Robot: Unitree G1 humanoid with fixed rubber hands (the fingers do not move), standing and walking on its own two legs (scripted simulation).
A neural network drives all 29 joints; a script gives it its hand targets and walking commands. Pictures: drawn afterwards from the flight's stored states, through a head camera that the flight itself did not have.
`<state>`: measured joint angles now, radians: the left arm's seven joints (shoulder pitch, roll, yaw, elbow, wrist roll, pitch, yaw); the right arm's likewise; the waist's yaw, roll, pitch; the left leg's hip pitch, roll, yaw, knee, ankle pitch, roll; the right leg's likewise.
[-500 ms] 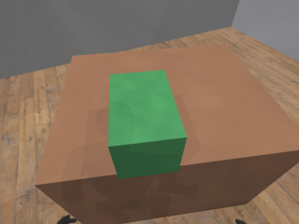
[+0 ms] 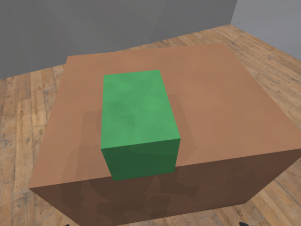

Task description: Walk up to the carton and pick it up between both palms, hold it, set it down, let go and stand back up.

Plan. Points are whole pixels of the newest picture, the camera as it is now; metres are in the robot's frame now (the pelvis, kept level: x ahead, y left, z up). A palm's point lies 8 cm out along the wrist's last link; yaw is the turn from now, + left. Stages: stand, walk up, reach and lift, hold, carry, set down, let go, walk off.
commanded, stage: walk up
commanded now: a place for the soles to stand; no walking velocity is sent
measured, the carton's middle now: (137, 122) +0.45 +0.04 +0.00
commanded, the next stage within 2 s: reach and lift in 0.24 s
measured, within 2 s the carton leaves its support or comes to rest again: neither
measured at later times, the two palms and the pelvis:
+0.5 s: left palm out of the picture +0.17 +0.24 -0.08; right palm out of the picture +0.15 -0.26 -0.09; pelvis -0.02 -0.01 -0.01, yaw +1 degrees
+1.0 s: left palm out of the picture +0.16 +0.25 -0.04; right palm (242, 224) +0.15 -0.22 -0.05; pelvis -0.01 -0.02 +0.01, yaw +2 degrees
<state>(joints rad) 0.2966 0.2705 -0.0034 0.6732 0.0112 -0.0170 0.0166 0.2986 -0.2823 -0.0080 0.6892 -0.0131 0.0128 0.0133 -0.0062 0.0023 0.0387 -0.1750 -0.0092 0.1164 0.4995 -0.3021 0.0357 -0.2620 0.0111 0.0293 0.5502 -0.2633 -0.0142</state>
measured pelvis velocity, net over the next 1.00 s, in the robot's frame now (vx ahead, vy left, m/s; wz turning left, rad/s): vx -0.01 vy -0.02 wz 0.04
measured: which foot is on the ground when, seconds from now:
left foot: down 0.00-1.00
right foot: down 0.00-1.00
